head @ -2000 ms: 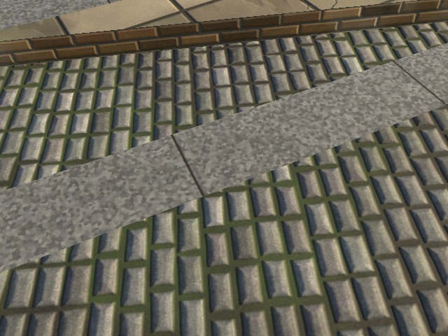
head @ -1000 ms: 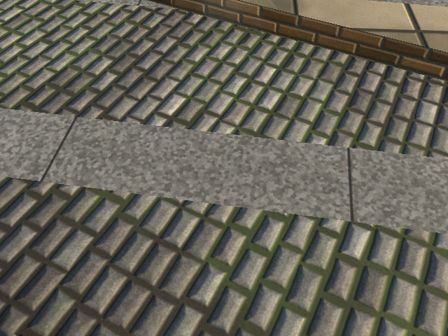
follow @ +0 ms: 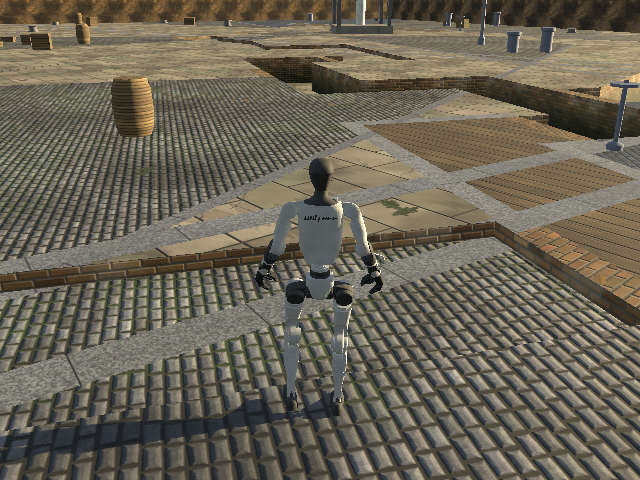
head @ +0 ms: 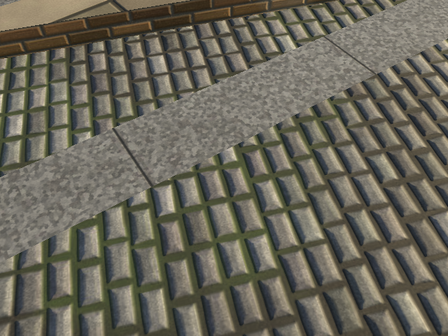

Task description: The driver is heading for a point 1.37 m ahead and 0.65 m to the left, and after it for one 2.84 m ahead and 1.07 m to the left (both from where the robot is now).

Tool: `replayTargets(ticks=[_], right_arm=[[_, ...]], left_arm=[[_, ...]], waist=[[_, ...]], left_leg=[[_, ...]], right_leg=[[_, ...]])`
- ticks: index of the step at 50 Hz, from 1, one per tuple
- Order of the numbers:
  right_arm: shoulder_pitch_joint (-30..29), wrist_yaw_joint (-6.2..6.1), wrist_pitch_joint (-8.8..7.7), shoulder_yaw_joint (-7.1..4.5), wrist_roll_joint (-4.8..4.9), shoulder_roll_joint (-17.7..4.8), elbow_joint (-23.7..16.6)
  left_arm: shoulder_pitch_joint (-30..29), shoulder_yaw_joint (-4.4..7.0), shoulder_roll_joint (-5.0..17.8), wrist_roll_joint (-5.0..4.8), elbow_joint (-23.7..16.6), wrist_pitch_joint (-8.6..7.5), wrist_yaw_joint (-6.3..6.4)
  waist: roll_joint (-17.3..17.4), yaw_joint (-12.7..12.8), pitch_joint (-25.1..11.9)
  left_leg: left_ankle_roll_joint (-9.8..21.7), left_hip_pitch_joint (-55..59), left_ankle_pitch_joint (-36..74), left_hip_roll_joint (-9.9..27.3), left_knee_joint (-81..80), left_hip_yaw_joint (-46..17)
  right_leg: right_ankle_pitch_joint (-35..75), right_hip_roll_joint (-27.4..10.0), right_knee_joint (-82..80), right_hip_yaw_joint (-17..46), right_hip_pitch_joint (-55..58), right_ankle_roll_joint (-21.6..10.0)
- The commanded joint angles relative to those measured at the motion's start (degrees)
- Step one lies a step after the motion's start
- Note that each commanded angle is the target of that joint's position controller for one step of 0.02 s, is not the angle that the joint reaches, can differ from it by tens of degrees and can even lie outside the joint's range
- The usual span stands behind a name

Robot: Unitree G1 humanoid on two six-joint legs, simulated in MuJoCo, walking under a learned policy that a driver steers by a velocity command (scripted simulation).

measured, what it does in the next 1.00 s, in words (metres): goes down, turning left: left foot 0.16 m lower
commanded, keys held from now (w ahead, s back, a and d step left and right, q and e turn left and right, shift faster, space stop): w+q+shift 0.88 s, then w+shift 0.06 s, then w+e+shift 0.06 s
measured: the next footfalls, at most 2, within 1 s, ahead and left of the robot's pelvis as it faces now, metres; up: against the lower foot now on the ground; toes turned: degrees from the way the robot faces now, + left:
left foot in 0.68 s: +0.39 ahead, +0.26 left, -0.16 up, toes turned +41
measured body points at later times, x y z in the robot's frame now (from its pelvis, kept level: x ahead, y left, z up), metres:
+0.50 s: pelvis +0.15 +0.04 -0.04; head +0.16 +0.05 +0.40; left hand -0.02 +0.26 -0.18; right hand +0.41 -0.15 -0.14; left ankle +0.25 +0.21 -0.70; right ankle -0.01 -0.09 -0.75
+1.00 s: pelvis +0.51 +0.29 -0.19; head +0.54 +0.30 +0.26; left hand +0.51 +0.60 -0.27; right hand +0.68 +0.08 -0.34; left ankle +0.36 +0.23 -0.91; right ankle +0.78 +0.32 -0.88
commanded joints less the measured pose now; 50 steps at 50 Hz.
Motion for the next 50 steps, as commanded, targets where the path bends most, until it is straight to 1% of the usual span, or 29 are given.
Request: replayTargets(ticks=[1,4,6,9,10,11,12,15,21,22,23,25,26,28,31,32,33,34,35,36,37,38,39,40,41,43,45,47,50], right_arm=[[2.14,2.05,-0.67,-1.51,0.75,-6.67,-0.73],[1.56,4.18,-1.47,-0.87,1.94,-4.46,0.59],[0.89,5.51,-1.62,0.02,1.26,-1.87,1.08],[-0.86,6.73,-2.23,0.93,0.77,-0.88,0.92],[-3.51,5.49,2.13,-1.54,3.64,-4.91,0.43],[-4.46,5.26,3.99,-1.31,3.73,-4.37,-0.11],[-4.27,5.08,5.17,-1.45,3.09,-3.61,0.34],[-5.19,4.51,6.53,-2.18,2.23,-3.24,0.70],[-12.06,5.52,6.89,-2.66,1.20,-2.07,0.38],[-14.83,5.49,6.29,-2.82,1.95,-0.97,-0.28],[-16.72,5.73,5.80,-2.72,1.87,-0.92,-0.35],[-19.11,6.55,4.46,-2.14,1.12,-0.43,-0.12],[-17.86,7.08,3.98,-1.90,1.74,-0.09,0.98],[-17.92,8.29,3.14,-1.07,1.19,2.09,2.56],[-7.21,4.79,2.85,-1.48,-0.20,0.61,7.32],[1.09,3.53,3.10,-1.75,-0.08,0.27,10.11],[12.19,2.42,3.04,-3.21,0.47,-2.55,14.65],[20.32,1.23,2.33,-5.03,-0.32,-6.89,17.80],[21.90,0.71,2.40,-6.89,0.06,-14.92,19.75],[20.06,0.71,2.30,-6.25,1.16,-17.96,18.98],[19.64,0.58,2.67,-5.65,2.51,-15.40,18.20],[18.47,-0.32,3.89,-5.75,2.27,-14.66,18.15],[14.23,-0.16,4.16,-4.87,2.25,-11.22,16.41],[10.45,-0.09,2.78,-3.62,3.00,-8.56,14.88],[5.58,-0.76,1.82,-2.74,3.62,-6.27,14.06],[1.77,-0.85,0.12,-2.88,2.58,-8.06,12.40],[0.99,-0.06,-1.03,-2.83,2.80,-6.44,12.02],[3.88,0.94,-1.31,-2.67,4.00,-4.98,12.83],[10.40,1.11,-1.08,-2.96,3.80,-6.48,14.99]], left_arm=[[6.84,1.20,6.54,0.34,-1.62,0.44,1.78],[4.68,-1.50,2.55,2.91,-1.66,0.37,1.85],[4.04,-2.04,3.49,4.04,-1.29,0.03,1.43],[6.38,-3.07,3.51,4.40,0.11,-0.36,1.18],[8.35,-0.11,7.44,-3.38,2.49,0.70,1.49],[8.03,-0.49,7.65,-2.57,2.45,0.79,2.04],[10.95,-0.25,7.00,-0.99,3.90,0.38,2.52],[16.69,-0.21,3.65,0.17,7.67,0.49,2.70],[20.20,-0.01,2.06,1.25,12.34,-0.27,3.60],[20.93,-0.44,0.04,1.41,14.15,-1.64,3.62],[21.85,-0.52,-0.35,1.63,15.29,-2.41,3.67],[19.19,-0.35,0.88,1.59,17.17,-3.70,4.96],[18.03,-0.25,1.16,2.10,17.16,-4.11,5.11],[16.38,-1.22,-0.07,0.26,17.60,-3.70,5.56],[16.58,-1.04,3.75,-1.91,18.04,-1.76,4.23],[18.38,-1.06,4.06,-2.12,19.28,-0.29,4.32],[18.88,-0.83,4.06,-1.41,19.69,0.71,4.41],[13.89,0.16,4.71,-1.82,19.05,1.55,3.86],[8.87,0.08,0.92,-0.05,16.83,1.19,3.77],[12.89,-0.96,-1.15,0.25,11.47,-0.28,3.53],[9.11,-1.50,-0.55,0.63,9.17,-0.77,3.19],[3.37,-2.08,0.39,0.87,5.71,-1.44,2.79],[1.13,-1.83,1.88,1.92,6.54,-1.12,2.60],[1.43,-1.46,2.51,2.63,6.49,-0.79,2.25],[-0.95,-1.75,1.96,2.30,6.08,0.53,1.55],[-3.96,-2.15,0.74,2.67,4.44,1.43,0.99],[-4.55,-2.53,-0.18,0.36,4.44,1.08,0.96],[-7.08,-2.14,0.45,-1.07,4.72,0.48,0.72],[-10.69,-1.60,0.75,-0.42,3.92,0.38,-0.14]], waist=[[-8.11,2.57,1.31],[-6.52,1.22,1.15],[-6.30,1.17,0.33],[-4.92,2.10,0.78],[1.57,2.26,-2.52],[-3.23,2.55,-1.65],[-5.60,3.39,-0.85],[-5.15,4.28,3.91],[-3.45,4.46,9.26],[-2.69,3.95,11.23],[-2.57,4.81,12.82],[-1.26,2.56,15.02],[1.28,2.33,13.60],[3.23,2.15,12.34],[1.49,-2.57,4.04],[-2.25,-5.51,-0.35],[-2.70,-9.34,-7.63],[0.57,-15.26,-7.67],[9.86,-14.16,-1.59],[7.95,-6.54,-11.42],[-0.38,-6.84,-17.51],[1.35,-7.35,-14.24],[-2.86,-5.55,-7.58],[-3.81,-1.82,-3.73],[-7.16,2.33,5.04],[-5.13,3.78,6.61],[0.77,3.07,3.86],[2.03,0.33,2.19],[1.31,-2.60,3.02]], left_leg=[[2.09,-15.91,8.04,-0.90,10.23,-6.96],[3.71,-22.75,19.64,-3.31,12.19,-12.90],[2.54,-25.12,25.39,-3.66,15.61,-11.91],[0.76,-29.06,29.86,-2.96,16.77,-11.48],[1.53,-21.59,31.68,-3.58,11.27,-6.68],[1.61,-19.72,34.98,-4.35,11.95,-3.15],[2.77,-23.30,36.42,-2.62,16.22,-4.28],[4.87,-34.43,31.95,-0.83,17.75,-7.79],[7.79,-41.01,26.64,0.54,20.56,-4.79],[8.21,-43.58,33.09,1.87,12.79,-9.13],[8.87,-43.86,34.41,0.97,9.95,-6.38],[9.47,-38.63,44.92,2.41,0.05,-6.58],[9.51,-30.18,52.43,1.18,-6.44,-0.38],[10.35,-14.57,64.25,-0.09,-15.59,2.93],[12.02,-0.84,56.79,-7.44,-17.44,10.01],[13.73,7.06,53.11,-7.69,-17.43,10.03],[15.18,19.49,52.63,-8.51,-17.64,7.95],[20.02,33.68,52.05,-4.54,-24.60,0.39],[20.84,44.57,60.10,-0.61,-15.47,-3.97],[21.25,55.60,81.83,5.79,-2.81,-12.67],[24.49,54.37,65.05,7.41,-7.79,-21.49],[28.53,48.51,25.53,10.74,-23.80,-36.46],[26.20,36.84,5.29,11.46,-31.99,-39.42],[25.93,24.47,4.90,12.52,-32.16,-41.69],[24.94,4.35,9.97,9.31,-34.88,-37.20],[24.08,-11.64,13.02,3.10,-37.35,-32.00],[21.32,-12.47,23.04,-1.16,-34.20,-24.58],[18.32,-7.27,26.08,-3.74,-32.33,-20.66],[16.05,7.42,42.12,-1.67,-29.03,-19.42]], right_leg=[[-9.67,-20.10,-16.47,16.40,6.88,-9.93],[-10.48,-20.26,-17.58,12.14,9.95,-5.92],[-8.33,-18.35,-16.00,5.59,9.19,-4.90],[-5.63,-18.62,-14.24,1.50,7.64,-6.07],[-3.16,-14.56,-14.80,-2.18,6.07,-3.33],[-2.51,-13.19,-13.71,-4.28,4.53,-2.93],[0.44,-15.89,-12.03,-3.10,7.99,-3.76],[-1.08,-18.97,-9.57,-2.11,16.21,-4.98],[8.91,-21.55,-5.80,-6.14,20.99,-4.25],[-0.79,-20.61,-6.47,-6.48,22.81,-1.77],[-0.61,-19.97,-6.88,-8.04,23.70,-0.90],[-1.29,-19.27,-6.06,-12.71,19.68,1.79],[-3.05,-16.53,-5.19,-17.73,15.24,2.48],[-2.59,-16.75,-2.51,-21.09,7.35,1.75],[33.89,-17.05,19.75,-21.48,13.84,0.50],[44.94,-17.92,33.17,-20.59,14.34,-0.18],[49.77,-17.69,48.90,-18.53,13.08,-0.14],[24.21,-12.60,76.13,-15.68,-2.30,0.73],[-32.87,-3.10,97.04,-10.86,-28.30,0.81],[-29.85,-7.26,95.02,-1.89,-41.57,1.27],[-23.92,-8.75,88.66,2.57,-43.88,2.57],[-23.98,-6.31,84.09,2.33,-51.69,4.02],[-20.71,-9.24,79.21,3.30,-50.05,3.74],[-12.66,-10.66,68.75,6.90,-44.53,4.63],[-9.61,-13.18,56.33,7.51,-35.67,8.34],[-3.26,-13.27,41.34,7.00,-21.36,10.78],[9.68,-11.81,28.79,5.87,-12.79,9.38],[18.37,-9.41,22.01,2.99,-8.45,6.97],[14.75,-5.92,15.19,-0.86,-10.70,2.12]])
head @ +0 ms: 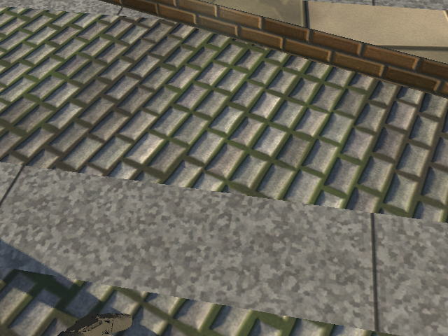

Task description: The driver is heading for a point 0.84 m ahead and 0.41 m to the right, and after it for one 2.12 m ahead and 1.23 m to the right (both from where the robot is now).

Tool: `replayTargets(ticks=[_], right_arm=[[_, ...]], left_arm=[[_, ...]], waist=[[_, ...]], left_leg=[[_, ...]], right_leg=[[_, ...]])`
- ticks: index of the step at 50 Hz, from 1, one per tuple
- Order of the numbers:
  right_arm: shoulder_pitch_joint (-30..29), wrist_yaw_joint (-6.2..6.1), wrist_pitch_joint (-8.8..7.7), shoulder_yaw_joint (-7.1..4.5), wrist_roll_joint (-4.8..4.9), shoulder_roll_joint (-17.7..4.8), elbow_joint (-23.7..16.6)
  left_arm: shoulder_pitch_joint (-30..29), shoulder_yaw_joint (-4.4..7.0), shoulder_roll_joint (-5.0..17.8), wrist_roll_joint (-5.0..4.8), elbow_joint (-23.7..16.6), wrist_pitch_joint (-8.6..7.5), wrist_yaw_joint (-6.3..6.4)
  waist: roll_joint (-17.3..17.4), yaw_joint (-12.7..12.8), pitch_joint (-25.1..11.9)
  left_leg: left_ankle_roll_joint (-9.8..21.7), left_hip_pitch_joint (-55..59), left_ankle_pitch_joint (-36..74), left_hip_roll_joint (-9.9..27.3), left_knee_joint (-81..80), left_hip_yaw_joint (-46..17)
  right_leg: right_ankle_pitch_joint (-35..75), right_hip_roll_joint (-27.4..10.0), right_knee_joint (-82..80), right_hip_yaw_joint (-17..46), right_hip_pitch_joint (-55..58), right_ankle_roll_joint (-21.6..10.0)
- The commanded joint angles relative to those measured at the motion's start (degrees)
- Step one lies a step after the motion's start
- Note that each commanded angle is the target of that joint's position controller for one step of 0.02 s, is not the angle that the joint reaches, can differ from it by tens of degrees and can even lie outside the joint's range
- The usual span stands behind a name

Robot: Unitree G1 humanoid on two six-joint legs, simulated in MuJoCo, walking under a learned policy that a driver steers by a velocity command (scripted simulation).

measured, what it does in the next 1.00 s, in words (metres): walks ahead, turning right: right foot, then left foot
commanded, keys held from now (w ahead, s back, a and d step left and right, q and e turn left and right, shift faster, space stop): w+e+shift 1.00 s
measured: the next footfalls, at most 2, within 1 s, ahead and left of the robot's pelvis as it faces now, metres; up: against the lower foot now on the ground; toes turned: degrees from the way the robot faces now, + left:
right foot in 0.06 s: +0.28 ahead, -0.15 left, +0.00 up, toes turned +1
left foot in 0.48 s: +0.64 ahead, +0.04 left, +0.00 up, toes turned -19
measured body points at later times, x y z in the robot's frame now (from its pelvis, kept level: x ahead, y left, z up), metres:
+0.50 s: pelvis +0.45 -0.05 +0.01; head +0.48 -0.05 +0.45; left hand +0.44 +0.24 -0.13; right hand +0.68 -0.31 -0.04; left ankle +0.60 +0.05 -0.72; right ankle +0.24 -0.14 -0.70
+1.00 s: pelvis +0.85 -0.23 -0.02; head +0.88 -0.24 +0.43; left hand +1.16 -0.15 -0.13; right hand +0.68 -0.43 -0.14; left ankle +0.78 +0.01 -0.57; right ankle +0.90 -0.27 -0.72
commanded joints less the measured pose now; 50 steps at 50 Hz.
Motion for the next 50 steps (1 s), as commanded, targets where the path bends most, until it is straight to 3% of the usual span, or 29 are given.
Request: replayTargets(ticks=[1,3,4,5,6,7,8,10,12,15,18,21,23,24,25,26,28,30,33,38,40,42,44,45,46,47,48,49,50], right_arm=[[0.86,0.06,-1.16,-2.33,-0.57,-11.59,-2.18],[-4.86,-0.12,-1.04,-2.63,-2.75,-12.19,-2.48],[-3.81,0.51,-1.79,-1.19,-0.77,-3.96,-5.23],[-0.70,1.41,-2.92,0.22,-0.71,-0.89,-7.53],[-4.65,0.93,-2.56,0.18,-1.93,-3.73,-8.19],[-9.29,0.96,-2.53,0.25,-2.63,-4.63,-9.00],[-12.77,0.76,-2.35,0.34,-2.97,-4.47,-10.22],[-14.39,1.12,-1.16,1.69,-4.05,-1.99,-12.21],[-17.70,1.28,-0.64,2.53,-3.85,-2.20,-14.24],[-28.56,1.74,-1.07,3.66,-2.28,-2.79,-18.58],[-31.60,1.82,-1.23,3.77,-1.00,-3.72,-19.76],[-29.10,1.15,-1.77,2.94,-0.75,-6.04,-19.60],[-16.51,-0.17,-2.49,1.23,-1.12,-9.24,-16.08],[-4.96,-1.47,-2.74,-0.10,-2.12,-12.92,-13.95],[2.69,-2.38,-2.38,-1.39,-4.28,-17.79,-13.30],[-1.03,-1.92,-1.78,-2.05,-4.13,-18.76,-12.98],[-8.85,-1.39,-1.50,0.05,-3.42,-7.55,-14.48],[-6.96,-1.51,-1.96,0.94,-3.25,-4.90,-11.70],[-2.38,-0.72,-3.27,1.67,-1.39,-2.20,-7.17],[-4.67,-1.04,-4.34,1.42,-1.40,-4.87,-6.14],[-2.96,-1.33,-4.25,1.27,-1.43,-6.87,-5.51],[0.08,-2.21,-3.49,0.57,-1.40,-10.50,-5.47],[-1.78,-3.10,-1.69,-0.41,-1.65,-14.33,-6.74],[-5.07,-2.88,-0.88,-0.60,-1.91,-14.93,-8.26],[-4.97,-1.69,-0.35,-0.56,-2.55,-12.80,-8.07],[-2.18,-1.10,-1.17,1.26,-3.66,-5.71,-11.87],[-4.98,-1.04,-2.59,1.33,-1.97,-8.18,-18.26],[-9.53,-1.02,-3.70,1.47,-2.23,-10.09,-18.84],[-9.68,-0.93,-3.83,1.47,-2.21,-10.52,-18.20]], left_arm=[[6.03,3.41,8.69,-0.03,-0.20,-0.23,-0.17],[31.61,5.63,12.04,-0.02,7.12,0.49,0.96],[41.25,7.46,18.66,1.17,9.59,0.55,1.06],[32.15,6.26,15.03,0.66,9.95,1.46,-0.10],[21.34,5.79,11.38,0.82,6.83,1.44,-0.75],[18.88,5.50,8.87,0.51,6.59,1.18,-0.96],[20.10,5.09,7.77,0.35,7.81,1.00,-0.72],[21.52,4.36,7.14,-0.29,10.30,0.33,0.37],[22.17,4.78,8.60,-0.63,10.35,-0.19,1.01],[23.28,5.77,10.57,-0.55,8.86,-0.48,0.96],[24.78,6.75,12.20,-0.88,8.02,-0.76,0.14],[25.80,7.36,13.10,-1.30,7.59,-0.38,0.47],[24.82,7.80,14.68,-0.99,7.14,-0.34,0.32],[22.84,7.67,13.98,-1.11,5.91,-0.75,-0.01],[24.20,5.67,5.57,-2.72,3.24,-1.20,0.11],[27.01,4.66,5.26,-3.37,0.88,-0.72,0.52],[19.20,4.86,8.28,-0.86,2.14,0.89,0.34],[14.48,4.82,6.98,0.84,0.55,2.09,-1.21],[8.55,3.69,4.39,0.71,-3.69,4.14,-2.46],[-1.67,1.66,5.76,0.54,-9.76,4.32,-4.54],[-4.61,0.99,6.08,0.61,-10.53,4.37,-4.92],[-1.43,1.17,7.89,0.67,-9.03,4.34,-4.58],[12.45,2.66,11.79,0.84,-4.99,4.21,-3.58],[25.52,4.29,14.74,0.90,-0.88,3.98,-2.50],[28.38,6.05,17.08,-0.09,1.49,3.99,-0.82],[23.18,6.96,22.82,-0.05,0.20,4.75,0.16],[24.66,7.64,25.16,0.79,-2.01,5.47,0.43],[23.29,7.52,22.16,0.41,-2.17,5.45,1.04],[19.99,6.77,18.94,0.30,-1.79,5.03,1.39]], waist=[[1.79,5.06,-0.33],[2.22,19.51,-9.78],[-13.55,20.06,-15.02],[-23.26,10.34,-13.44],[-13.10,7.85,-4.74],[-3.15,7.41,-2.53],[1.05,7.01,-0.97],[-1.98,4.04,-0.42],[-3.24,3.80,0.37],[-2.87,6.41,2.38],[-3.34,8.61,0.65],[-3.62,7.74,-2.05],[-0.22,1.45,-9.49],[3.05,-4.11,-16.65],[15.39,-4.93,-24.48],[23.97,0.06,-25.14],[5.94,0.47,-10.03],[4.57,1.73,-4.74],[6.07,3.17,-3.05],[2.93,5.65,2.04],[1.54,5.76,3.67],[4.36,7.97,0.01],[6.69,15.92,-7.46],[6.26,21.43,-12.46],[-0.71,20.26,-12.64],[-12.14,11.53,-12.02],[-9.49,12.74,-23.16],[-0.22,12.43,-15.16],[4.57,8.68,-6.18]], left_leg=[[6.02,-8.27,51.78,15.46,-3.06,-6.77],[3.58,-10.94,65.20,12.85,27.73,-0.11],[0.16,-27.84,37.72,3.42,58.04,4.63],[0.33,-44.45,3.29,1.04,59.68,0.71],[0.78,-48.89,7.50,7.27,58.83,0.29],[0.07,-45.48,11.22,9.80,53.59,0.04],[-0.80,-42.01,11.24,11.38,48.44,0.61],[-3.37,-37.54,10.59,13.65,40.84,0.87],[-6.10,-37.05,11.30,14.36,33.45,2.67],[-9.87,-31.81,20.07,13.60,15.56,5.19],[-10.46,-24.51,28.49,12.02,6.12,5.40],[-9.29,-19.38,26.13,11.21,0.94,4.21],[-7.24,-3.73,18.72,9.95,-0.55,5.04],[-5.49,9.71,10.35,16.22,0.31,-0.03],[-2.83,24.22,-14.58,32.19,-5.34,-21.88],[1.01,21.67,-26.07,38.00,-14.58,-43.62],[0.61,7.64,-12.36,32.60,-13.56,-25.05],[-1.61,1.18,6.76,27.71,-14.22,-10.84],[-3.93,1.44,27.01,25.84,-14.26,0.57],[-5.34,-5.49,40.65,22.39,-20.68,15.72],[-7.00,-6.48,56.15,21.16,-20.35,20.63],[-7.99,-2.28,81.73,22.16,-11.66,21.83],[-7.80,-3.21,92.70,24.86,8.13,20.53],[-7.04,-10.56,87.26,25.49,25.27,18.96],[-6.86,-22.81,37.83,17.54,47.62,18.94],[-8.26,-41.78,-4.06,10.72,69.03,15.69],[-8.70,-53.40,-1.33,9.84,72.63,3.32],[-8.45,-56.34,3.51,12.99,65.97,1.04],[-8.66,-53.81,6.46,15.09,59.09,1.51]], right_leg=[[-4.10,5.99,-3.91,-6.78,19.78,-5.02],[-16.46,9.38,-3.17,-7.82,38.55,-8.58],[-39.95,-4.13,-11.98,21.38,48.23,-16.70],[-54.52,-9.65,-29.26,52.87,51.31,-18.69],[-57.33,-9.60,-28.31,47.94,44.21,-19.05],[-46.96,-7.29,-26.17,40.33,37.37,-18.15],[-37.88,-4.03,-25.38,33.30,31.46,-16.57],[-31.07,1.13,-25.96,25.58,24.42,-15.72],[-26.12,2.15,-28.29,23.30,20.81,-17.69],[-19.22,3.23,-32.78,20.83,15.76,-17.84],[-12.52,3.05,-32.40,20.32,18.31,-15.53],[-2.84,1.67,-25.73,21.50,25.34,-13.18],[11.22,5.23,-8.26,18.29,24.66,-10.94],[7.83,8.64,7.96,14.75,17.23,-9.77],[-21.13,14.17,26.13,8.57,1.69,-8.71],[-27.95,12.08,36.91,4.60,-7.55,-9.59],[-18.83,5.64,38.78,2.23,-10.70,-9.68],[-16.51,3.13,35.70,1.93,-9.66,-8.70],[-14.46,1.50,35.25,0.07,-13.47,-8.28],[-2.31,2.64,18.12,-6.48,-7.62,-8.84],[-0.35,6.00,9.03,-11.99,0.40,-10.59],[-2.34,10.95,6.37,-15.39,8.86,-12.22],[-7.18,14.00,5.37,-13.63,24.83,-14.75],[-8.98,13.84,2.35,-9.34,39.80,-17.55],[-12.52,11.18,-1.91,-3.36,50.25,-19.71],[1.96,0.63,1.70,16.24,56.53,-23.57],[-14.91,-6.29,-12.87,37.47,65.95,-31.97],[-23.93,-7.32,-22.50,41.37,58.09,-29.26],[-22.96,-5.60,-25.08,37.47,46.70,-26.78]])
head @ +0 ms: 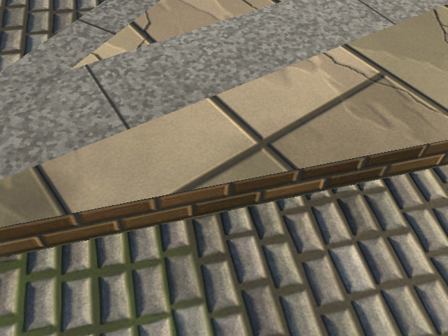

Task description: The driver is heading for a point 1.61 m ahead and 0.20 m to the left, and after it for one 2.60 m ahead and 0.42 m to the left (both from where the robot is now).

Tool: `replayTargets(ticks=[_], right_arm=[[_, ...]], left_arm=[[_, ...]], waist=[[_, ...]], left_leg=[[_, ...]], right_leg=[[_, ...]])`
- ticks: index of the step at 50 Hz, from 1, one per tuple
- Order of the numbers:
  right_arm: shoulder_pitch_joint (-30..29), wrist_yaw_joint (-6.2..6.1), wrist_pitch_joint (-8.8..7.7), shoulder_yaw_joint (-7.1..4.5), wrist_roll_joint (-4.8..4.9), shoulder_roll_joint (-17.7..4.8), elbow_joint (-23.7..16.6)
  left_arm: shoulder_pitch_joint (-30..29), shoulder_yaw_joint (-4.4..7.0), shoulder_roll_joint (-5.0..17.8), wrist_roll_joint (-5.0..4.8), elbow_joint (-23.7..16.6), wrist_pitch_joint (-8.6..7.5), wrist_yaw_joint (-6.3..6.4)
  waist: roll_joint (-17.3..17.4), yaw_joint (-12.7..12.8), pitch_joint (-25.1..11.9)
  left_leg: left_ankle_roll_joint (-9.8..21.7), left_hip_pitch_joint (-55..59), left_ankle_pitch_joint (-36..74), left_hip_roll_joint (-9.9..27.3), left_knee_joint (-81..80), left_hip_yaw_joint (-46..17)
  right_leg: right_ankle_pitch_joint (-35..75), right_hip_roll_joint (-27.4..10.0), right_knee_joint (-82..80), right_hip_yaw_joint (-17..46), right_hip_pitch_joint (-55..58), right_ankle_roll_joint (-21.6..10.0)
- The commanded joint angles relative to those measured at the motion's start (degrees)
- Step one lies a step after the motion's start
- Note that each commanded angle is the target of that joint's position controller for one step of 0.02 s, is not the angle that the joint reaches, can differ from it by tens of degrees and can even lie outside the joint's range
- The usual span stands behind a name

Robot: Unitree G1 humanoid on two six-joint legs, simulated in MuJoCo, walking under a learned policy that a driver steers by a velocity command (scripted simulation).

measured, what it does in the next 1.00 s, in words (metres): walks ahead: left foot, then right foot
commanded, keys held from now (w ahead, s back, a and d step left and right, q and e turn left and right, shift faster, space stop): w+e+shift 0.20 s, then w+shift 0.14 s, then w+q+shift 0.66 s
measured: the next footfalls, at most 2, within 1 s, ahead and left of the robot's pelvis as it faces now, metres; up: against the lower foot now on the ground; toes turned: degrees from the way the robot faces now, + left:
left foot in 0.32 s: +0.53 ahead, +0.14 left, +0.00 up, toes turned -18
right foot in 0.72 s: +0.75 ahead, -0.14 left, +0.00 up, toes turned -7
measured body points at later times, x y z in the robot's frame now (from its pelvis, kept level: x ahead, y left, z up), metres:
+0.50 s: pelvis +0.45 +0.05 +0.04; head +0.47 +0.05 +0.49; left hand +0.69 +0.26 -0.05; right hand +0.38 -0.23 -0.08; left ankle +0.49 +0.16 -0.70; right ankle +0.37 -0.04 -0.61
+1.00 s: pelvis +0.84 -0.02 +0.05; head +0.86 -0.03 +0.49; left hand +0.71 +0.22 -0.08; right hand +1.16 -0.17 +0.05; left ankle +0.95 +0.09 -0.41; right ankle +0.71 -0.13 -0.70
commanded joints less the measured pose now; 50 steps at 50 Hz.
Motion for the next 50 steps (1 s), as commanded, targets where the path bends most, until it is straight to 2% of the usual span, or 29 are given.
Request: replayTargets(ticks=[1,4,8,12,14,15,16,17,18,19,20,21,25,28,31,33,34,35,36,37,38,39,40,42,44,45,47,48,50], right_arm=[[-6.70,-0.01,-2.34,-1.74,-0.84,-11.30,-10.40],[-6.21,0.38,1.38,-1.25,-2.23,-9.06,-11.20],[-18.92,1.55,1.40,0.11,0.19,-5.68,-16.61],[-20.06,1.64,0.83,-0.49,1.16,-7.94,-16.82],[-12.90,0.78,0.36,-2.05,0.62,-11.26,-14.33],[-3.82,0.05,0.10,-3.00,0.71,-12.76,-11.71],[7.50,-1.06,-0.04,-4.10,0.29,-15.25,-8.94],[14.44,-1.67,-0.31,-5.25,-1.98,-20.34,-7.49],[8.53,-0.37,-0.28,-5.94,-1.72,-21.83,-6.66],[0.77,0.59,-0.05,-5.08,-0.93,-14.94,-8.44],[-1.49,1.06,-0.05,-4.40,-0.13,-11.41,-8.16],[-1.60,1.28,-0.15,-3.99,-0.17,-10.21,-7.02],[3.67,1.20,-1.22,-3.05,1.64,-8.74,-1.62],[0.07,0.69,-1.28,-4.19,1.51,-11.61,-2.74],[0.20,1.42,-1.45,-5.25,2.36,-14.28,-3.43],[0.66,1.52,-1.62,-5.27,2.96,-14.02,-3.04],[-1.83,1.70,-1.62,-5.42,3.22,-14.43,-3.90],[-5.14,1.96,-1.95,-4.73,3.37,-10.71,-5.51],[-5.67,1.30,-1.72,-2.39,3.01,-0.76,-7.04],[2.24,0.63,-0.57,-2.10,4.30,-2.04,-9.98],[0.93,0.09,1.05,-2.07,2.33,-4.32,-9.60],[-2.15,0.47,1.96,-1.94,0.31,-3.87,-9.59],[-6.20,1.30,2.58,-1.62,-0.45,-1.92,-10.98],[-14.40,1.97,3.92,0.20,-0.05,3.91,-16.62],[-22.08,0.02,4.99,1.97,0.91,8.60,-22.67],[-25.99,-0.98,5.30,2.43,1.35,8.64,-25.27],[-32.12,-0.88,5.67,3.50,2.09,7.30,-29.08],[-32.44,0.07,6.40,3.75,2.66,4.97,-29.40],[-23.71,0.93,7.00,2.90,1.25,2.49,-25.31]], left_arm=[[9.96,3.84,10.79,-0.33,0.09,-0.64,2.03],[6.95,2.47,7.96,-0.89,-0.42,-3.38,1.89],[7.81,3.58,9.25,-0.88,-0.40,-4.93,0.89],[12.52,4.24,9.95,-1.68,1.24,-5.02,0.76],[13.80,4.39,11.58,-1.06,2.23,-4.96,1.30],[12.42,4.40,12.64,-0.30,2.46,-4.85,1.11],[10.11,3.55,10.08,0.39,1.99,-5.22,0.99],[10.70,1.39,1.82,-0.62,-0.67,-5.92,1.02],[18.26,-0.04,-0.30,-1.81,-1.83,-6.23,0.64],[14.14,0.02,3.19,-0.42,-0.02,-5.34,1.11],[8.42,0.03,4.55,0.63,-0.74,-5.14,0.46],[4.36,-0.11,4.42,1.31,-2.12,-5.15,0.01],[-1.79,-2.35,0.71,3.68,-7.27,-4.65,-0.89],[-8.95,-4.22,-0.09,2.11,-11.39,-5.39,-1.70],[-8.68,-3.88,1.42,0.52,-10.83,-5.29,-0.50],[2.53,-2.36,3.95,0.95,-7.36,-5.20,1.36],[12.01,-1.12,5.59,1.29,-5.74,-5.12,2.56],[23.39,0.30,7.96,2.13,-2.45,-5.60,3.62],[26.75,0.83,10.67,3.28,-1.48,-5.74,3.90],[17.27,1.16,12.41,2.96,-3.82,-4.60,3.78],[10.68,0.90,7.54,2.59,-5.46,-4.20,3.48],[9.44,-0.16,2.79,1.59,-4.71,-4.51,2.88],[11.29,-0.82,0.64,1.57,-2.63,-5.22,2.25],[16.77,-1.51,-2.48,1.40,3.90,-6.76,1.89],[19.66,-1.67,-4.23,2.08,9.06,-7.98,0.94],[18.06,-1.76,-3.94,1.90,9.94,-8.32,0.64],[14.36,-2.65,-4.93,0.79,12.12,-7.69,0.23],[15.80,-3.01,-4.10,0.10,12.37,-7.35,1.56],[12.59,-3.33,-0.99,-2.01,10.20,-7.77,2.94]], waist=[[7.68,2.88,-2.47],[7.50,-1.89,1.15],[3.24,1.82,2.49],[-0.31,4.66,-1.49],[-0.38,1.50,-6.89],[0.65,-4.02,-11.42],[1.49,-9.94,-16.21],[15.70,-9.72,-20.49],[29.04,-1.38,-22.16],[14.65,-0.73,-13.22],[5.11,-1.13,-8.38],[2.08,-0.61,-6.11],[5.34,2.34,-1.95],[5.42,3.39,0.03],[5.70,3.42,-2.86],[5.27,8.68,-11.36],[4.01,14.42,-15.14],[0.56,18.96,-19.74],[-11.61,16.44,-17.42],[-13.69,7.09,-18.82],[-8.57,5.70,-14.36],[-3.14,5.19,-8.76],[-1.45,4.82,-4.40],[-4.49,3.57,-0.09],[-6.34,0.92,0.48],[-4.63,-1.20,2.10],[0.43,-5.20,7.46],[0.15,-4.66,6.47],[2.81,-8.61,-1.89]], left_leg=[[-0.50,-35.00,0.61,2.74,0.79,-6.05],[-3.49,-23.33,-1.86,5.52,-13.60,-5.08],[-3.29,-12.86,20.99,3.36,-37.64,-2.50],[-0.19,-6.57,28.61,0.17,-49.80,-2.37],[1.47,-1.17,19.74,-2.97,-50.73,-1.37],[2.31,7.04,15.29,-4.00,-51.66,0.39],[3.26,19.70,9.29,-0.05,-49.73,-2.41],[6.40,31.02,-14.46,12.86,-55.71,-24.48],[11.49,31.94,-20.11,19.44,-69.07,-54.60],[13.04,24.77,-25.41,17.89,-68.99,-49.46],[13.51,17.20,-16.86,14.96,-68.15,-40.06],[12.85,12.15,-8.12,12.14,-68.21,-33.72],[14.18,4.79,12.87,6.59,-71.06,-24.30],[13.65,-5.81,22.58,2.54,-75.11,-17.14],[12.06,-5.71,42.28,3.27,-73.48,-16.85],[10.18,-1.22,57.49,1.29,-57.75,-14.08],[9.51,-4.89,59.69,-0.96,-43.85,-13.62],[8.44,-16.29,44.02,-4.48,-26.43,-12.86],[8.25,-29.08,-2.96,-8.55,-5.63,-10.02],[8.12,-37.48,-1.36,-7.51,3.61,-7.89],[7.68,-41.52,1.94,-3.53,13.48,-4.23],[7.58,-44.63,2.86,-2.44,19.47,-3.01],[7.45,-48.70,1.85,-1.87,26.64,-2.56],[8.81,-59.10,-2.14,-1.41,41.37,-3.53],[11.29,-70.40,-8.76,-2.51,58.22,-8.28],[12.06,-72.14,-9.89,-2.63,55.74,-9.04],[12.17,-64.51,-5.21,-2.48,35.63,-3.44],[11.28,-53.96,-2.72,-2.61,25.36,2.71],[10.94,-27.90,3.29,-4.17,14.71,11.66]], right_leg=[[0.82,-20.61,-29.82,42.18,27.64,-10.92],[6.81,-13.85,-31.98,31.81,7.72,-9.46],[12.78,-7.86,-33.59,26.49,-0.17,-5.19],[26.45,-10.75,-29.31,27.85,12.73,-0.96],[44.82,-12.12,-18.30,27.50,22.38,1.30],[49.59,-11.28,-6.31,25.43,22.47,2.68],[43.74,-9.18,9.70,23.12,14.53,3.80],[11.00,-2.70,30.56,18.98,-1.45,5.19],[-8.74,0.13,37.43,17.20,-12.93,5.55],[-3.17,-5.79,38.42,16.22,-16.58,4.69],[0.65,-7.49,35.40,15.14,-15.12,5.46],[0.86,-8.75,31.85,14.58,-13.63,6.04],[0.21,-13.00,21.44,10.47,-13.98,9.71],[7.03,-12.15,0.37,7.09,-2.64,12.15],[15.79,-8.45,-7.86,5.64,10.76,12.54],[13.67,-7.25,-9.23,6.51,21.67,11.33],[11.72,-7.73,-11.24,4.34,31.51,10.93],[7.13,-14.21,-12.26,9.64,45.49,10.59],[1.79,-29.73,-18.19,27.65,48.14,11.28],[-6.72,-37.38,-28.05,48.63,44.12,7.48],[-20.55,-36.70,-28.94,47.52,38.50,3.38],[-20.48,-32.39,-28.15,38.75,32.70,2.29],[-15.68,-30.27,-28.34,31.48,27.75,2.60],[-8.49,-30.00,-29.77,23.24,22.52,3.79],[-6.64,-32.71,-32.57,18.89,21.43,4.83],[-8.38,-32.55,-36.15,14.37,18.69,7.07],[-7.12,-25.02,-42.31,1.87,5.30,11.68],[5.15,-23.11,-48.03,-3.27,-0.30,9.09],[51.37,-18.79,-43.71,-13.33,-2.63,9.15]])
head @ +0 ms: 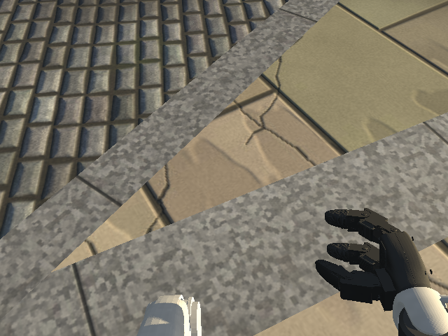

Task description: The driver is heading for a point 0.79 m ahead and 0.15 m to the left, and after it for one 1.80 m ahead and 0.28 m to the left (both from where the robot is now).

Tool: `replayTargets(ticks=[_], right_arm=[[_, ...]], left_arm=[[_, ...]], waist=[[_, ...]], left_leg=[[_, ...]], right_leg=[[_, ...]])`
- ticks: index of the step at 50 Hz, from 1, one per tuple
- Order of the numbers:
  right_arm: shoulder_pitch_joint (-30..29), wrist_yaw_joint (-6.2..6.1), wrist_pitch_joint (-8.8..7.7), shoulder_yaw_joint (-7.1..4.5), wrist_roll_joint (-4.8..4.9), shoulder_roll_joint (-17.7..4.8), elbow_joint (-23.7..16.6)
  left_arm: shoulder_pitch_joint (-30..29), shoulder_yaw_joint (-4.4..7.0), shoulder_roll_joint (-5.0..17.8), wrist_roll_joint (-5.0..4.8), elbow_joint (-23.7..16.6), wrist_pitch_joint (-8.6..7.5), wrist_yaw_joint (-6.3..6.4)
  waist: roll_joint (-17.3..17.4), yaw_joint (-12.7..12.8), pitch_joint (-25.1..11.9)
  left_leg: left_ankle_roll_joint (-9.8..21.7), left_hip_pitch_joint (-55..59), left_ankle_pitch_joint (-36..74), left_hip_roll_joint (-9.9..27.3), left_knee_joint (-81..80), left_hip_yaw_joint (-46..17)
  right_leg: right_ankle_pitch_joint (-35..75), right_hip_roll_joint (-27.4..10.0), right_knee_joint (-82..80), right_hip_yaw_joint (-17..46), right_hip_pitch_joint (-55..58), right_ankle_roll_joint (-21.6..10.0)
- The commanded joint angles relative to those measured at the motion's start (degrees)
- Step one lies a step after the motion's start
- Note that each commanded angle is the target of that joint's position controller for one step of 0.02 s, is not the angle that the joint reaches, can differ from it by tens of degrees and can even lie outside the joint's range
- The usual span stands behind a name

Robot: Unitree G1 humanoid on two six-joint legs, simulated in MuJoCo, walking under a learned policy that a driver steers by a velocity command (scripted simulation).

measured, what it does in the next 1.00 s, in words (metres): climbs, turning left: left foot 0.16 m higher, then right foot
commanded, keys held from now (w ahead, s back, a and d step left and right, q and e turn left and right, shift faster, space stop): w+q+shift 0.46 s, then w+shift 0.18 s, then w+e+shift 0.36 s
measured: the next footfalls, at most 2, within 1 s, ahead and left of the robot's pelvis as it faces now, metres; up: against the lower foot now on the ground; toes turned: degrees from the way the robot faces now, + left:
left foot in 0.10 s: +0.22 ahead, +0.07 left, +0.16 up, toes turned +5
right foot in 0.48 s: +0.66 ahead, -0.01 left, +0.16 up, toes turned +29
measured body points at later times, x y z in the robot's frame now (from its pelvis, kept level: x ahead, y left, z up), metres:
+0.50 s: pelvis +0.48 +0.05 +0.13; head +0.52 +0.06 +0.58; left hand +0.61 +0.37 +0.09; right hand +0.64 -0.24 +0.02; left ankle +0.22 +0.06 -0.51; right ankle +0.62 -0.03 -0.59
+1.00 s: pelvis +0.90 +0.27 +0.15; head +0.92 +0.28 +0.60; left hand +0.79 +0.52 +0.01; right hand +1.14 +0.11 +0.04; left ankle +0.87 +0.36 -0.58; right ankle +0.84 +0.09 -0.47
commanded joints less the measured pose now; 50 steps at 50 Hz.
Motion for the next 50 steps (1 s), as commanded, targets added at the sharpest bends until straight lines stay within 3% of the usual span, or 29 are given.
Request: replayTargets(ticks=[1,2,3,4,5,6,7,8,10,12,15,18,20,22,23,24,25,26,28,31,37,39,41,42,43,44,45,47,50], right_arm=[[6.69,1.31,0.49,0.06,-0.69,-4.06,-0.72],[11.78,1.46,1.46,-1.22,0.56,-6.90,1.90],[19.08,1.82,0.94,-2.34,-0.06,-8.51,2.59],[25.04,2.15,0.45,-3.40,0.08,-11.39,3.56],[25.88,2.36,-0.87,-5.86,0.56,-15.79,3.76],[17.98,1.92,-1.58,-7.56,1.70,-20.23,6.41],[18.22,1.14,-0.64,-8.51,0.75,-21.89,5.32],[23.87,0.88,-1.14,-8.79,0.62,-22.41,8.01],[27.56,0.18,-3.44,-7.67,-0.29,-17.03,14.69],[24.06,0.08,-5.16,-6.14,-0.41,-13.54,13.96],[22.00,-0.22,-7.08,-6.39,-0.25,-15.98,14.70],[22.64,-0.26,-7.25,-8.03,1.05,-19.66,15.13],[24.96,0.06,-7.46,-9.32,0.78,-22.36,15.33],[20.88,0.91,-7.64,-9.91,-0.36,-23.66,13.65],[19.58,1.15,-8.02,-8.99,-0.83,-18.62,12.32],[19.81,0.79,-8.18,-5.98,-2.60,-8.81,10.55],[32.68,0.49,-7.59,-4.77,1.82,-7.77,7.75],[29.50,-0.02,-6.39,-5.18,-0.43,-12.50,10.31],[20.37,1.74,-5.34,-5.36,-2.01,-13.47,9.11],[18.12,3.33,-3.83,-4.08,-1.95,-10.78,6.41],[3.11,5.17,-5.18,-1.18,-2.10,-9.55,1.01],[3.41,4.62,-5.55,-1.31,-1.51,-9.89,2.19],[14.01,2.56,-5.93,-2.98,-2.02,-13.87,4.94],[25.13,1.32,-5.91,-4.23,-2.59,-15.67,8.30],[33.41,0.02,-5.91,-5.84,-3.76,-19.59,10.70],[35.84,-0.54,-6.44,-6.81,-5.47,-23.51,10.79],[34.47,-0.51,-5.75,-6.88,-3.94,-22.09,9.61],[26.51,-0.12,-6.41,-5.45,-2.22,-14.08,11.56],[26.89,0.06,-8.06,-5.04,-1.34,-11.10,14.70]], left_arm=[[-9.91,0.55,10.43,-3.47,-9.64,-2.47,1.51],[-9.46,2.40,16.70,-4.08,-10.87,-2.96,2.26],[-11.42,4.96,23.54,-2.52,-13.83,-2.71,2.10],[-12.37,6.50,23.75,-1.57,-16.25,-1.35,1.14],[-11.35,6.97,20.18,-1.43,-17.62,-0.65,-0.38],[-15.46,3.28,5.09,1.12,-23.33,-1.09,-3.23],[-21.49,2.68,2.97,3.21,-32.13,-2.39,-3.39],[-27.07,2.12,2.07,3.16,-35.29,-3.32,-2.43],[-25.17,-0.92,-2.23,3.14,-35.91,-1.99,-0.16],[-20.31,-1.08,0.01,3.33,-35.05,0.72,0.24],[-31.91,-0.31,6.36,1.66,-40.02,2.52,-0.03],[-28.69,-1.20,2.62,-0.21,-36.93,2.32,-1.76],[-23.18,0.42,6.08,-1.30,-33.55,2.68,-1.09],[-9.55,3.41,11.81,-2.49,-30.30,2.14,1.12],[-0.90,4.95,14.14,-1.25,-26.86,1.73,2.49],[3.84,4.45,12.96,1.42,-24.91,1.31,2.72],[-6.00,5.24,17.62,4.19,-27.42,0.74,1.91],[-14.50,4.84,10.98,3.14,-29.55,0.66,1.09],[-15.89,3.33,5.98,2.41,-26.50,-0.08,0.17],[-9.10,2.99,5.99,0.70,-19.61,-1.73,-0.23],[-6.57,2.88,8.27,-1.06,-15.15,-1.57,-0.78],[-5.54,3.28,11.84,-1.30,-14.35,-1.57,-1.20],[-4.67,4.08,15.86,-1.22,-12.69,-1.31,-0.88],[-5.90,4.18,16.47,-1.53,-12.55,-0.88,-0.50],[-6.49,3.68,14.00,-1.26,-13.75,-0.77,-0.41],[-1.17,1.89,3.63,-1.44,-15.68,-0.50,-0.40],[-1.73,2.83,8.36,-3.05,-17.50,0.28,-0.28],[-10.41,2.81,7.94,-1.53,-18.02,1.19,-0.65],[-9.75,2.52,4.50,-0.09,-17.14,3.70,-1.99]], waist=[[0.65,-9.28,-4.94],[-3.16,-11.29,-14.45],[-8.58,-13.76,-18.52],[-13.39,-13.79,-21.39],[-9.05,-12.77,-20.43],[13.32,-5.58,-13.03],[14.15,-4.73,-14.17],[6.87,-6.61,-8.84],[-2.53,0.78,5.67],[-4.19,6.18,8.11],[-2.46,4.56,11.00],[-0.41,3.57,-0.72],[1.74,4.96,-7.25],[2.85,14.28,-13.90],[-0.75,16.39,-16.40],[-10.75,14.73,-14.56],[-26.06,3.89,-21.83],[-12.15,3.84,-15.58],[0.63,4.02,-3.03],[-5.50,1.38,2.12],[-3.23,1.68,7.48],[-2.64,1.64,5.21],[-5.88,-4.62,-1.11],[-6.17,-10.73,-6.41],[-4.75,-13.63,-12.13],[10.50,-7.45,-19.94],[9.83,-7.64,-25.03],[3.17,-3.94,-4.97],[4.15,1.28,0.94]], left_leg=[[0.31,45.70,6.26,-3.12,-21.26,11.25],[0.46,53.86,4.42,-7.06,-25.89,10.12],[0.96,52.86,-5.06,-7.64,-32.90,8.26],[3.18,55.28,-16.12,-9.15,-40.48,2.34],[7.23,64.16,-16.64,-8.97,-56.38,-11.10],[12.80,67.35,-15.31,-2.17,-73.47,-37.05],[17.49,73.43,-13.94,4.32,-86.08,-60.64],[16.36,76.04,-12.49,8.76,-90.59,-62.99],[10.21,60.27,7.84,4.17,-86.34,-46.81],[7.73,49.88,10.50,-0.46,-86.56,-33.91],[7.90,38.20,13.86,-3.61,-99.81,-28.55],[5.51,41.74,24.88,-5.09,-101.35,-23.37],[2.73,57.36,44.16,-4.24,-91.48,-24.91],[-1.51,62.65,55.84,-3.55,-67.16,-25.01],[-2.96,54.37,38.40,-5.34,-51.68,-23.26],[-1.82,40.71,-4.54,-6.68,-35.82,-19.82],[-3.56,30.65,-4.22,-8.58,-24.36,-14.39],[-2.97,28.65,4.95,-3.21,-23.62,-11.76],[-3.59,30.30,9.40,-0.30,-27.29,-11.05],[-4.24,28.71,6.60,0.56,-34.28,-13.34],[-4.66,42.70,21.62,0.24,-67.31,-0.41],[-4.05,53.19,24.39,-2.50,-70.18,0.90],[-2.58,64.88,17.48,-5.27,-73.56,-0.05],[-2.16,77.46,18.61,-4.05,-76.44,-2.18],[-2.15,91.31,10.43,3.92,-75.24,-9.09],[-0.58,102.27,-0.80,22.50,-77.80,-32.81],[1.94,100.72,-7.15,26.60,-89.07,-51.00],[1.43,82.93,-0.86,19.79,-93.18,-32.83],[0.34,69.91,9.80,16.53,-98.38,-19.49]], right_leg=[[77.86,-7.17,-7.66,-5.20,-25.36,-6.20],[100.36,-8.34,2.96,-4.68,-17.11,-6.91],[113.69,-11.57,18.20,-3.39,-6.54,-6.50],[115.62,-14.91,34.78,0.96,-1.81,-7.11],[77.79,-11.26,58.53,3.69,-10.20,-6.25],[6.52,1.69,83.28,7.90,-39.82,-3.64],[4.92,5.99,105.33,17.87,-58.50,-2.87],[-0.17,5.21,112.89,19.52,-69.10,-3.49],[-4.36,2.59,109.25,18.36,-71.11,-2.47],[-10.16,-0.06,92.47,18.30,-63.15,-1.60],[-4.66,-1.94,57.03,13.55,-46.61,0.51],[19.17,1.32,33.59,11.75,-15.98,0.53],[15.12,4.91,25.93,12.56,-10.23,0.29],[11.78,3.71,19.52,12.59,2.03,0.28],[7.82,-0.78,20.80,15.49,13.66,-0.61],[2.00,-10.73,25.04,23.58,21.12,0.46],[-0.80,-23.23,10.96,58.85,23.55,-6.34],[-15.34,-20.39,5.40,58.53,13.14,-10.22],[-12.64,-14.50,3.37,43.39,-2.41,-10.16],[6.25,-11.35,2.36,31.85,-7.14,-8.53],[29.56,-5.18,-9.03,17.47,-16.29,-8.93],[47.45,-6.12,-7.64,16.57,-14.68,-9.95],[68.12,-7.66,8.84,15.91,-8.86,-9.20],[63.52,-6.36,22.78,15.39,-12.33,-7.98],[44.50,-3.02,39.30,14.83,-23.28,-7.46],[-11.03,3.20,62.62,15.07,-36.74,-7.19],[-7.91,4.52,71.59,18.47,-43.27,-7.96],[2.25,-0.53,66.13,17.39,-46.51,-7.53],[1.41,-3.73,63.19,17.55,-42.14,-5.88]])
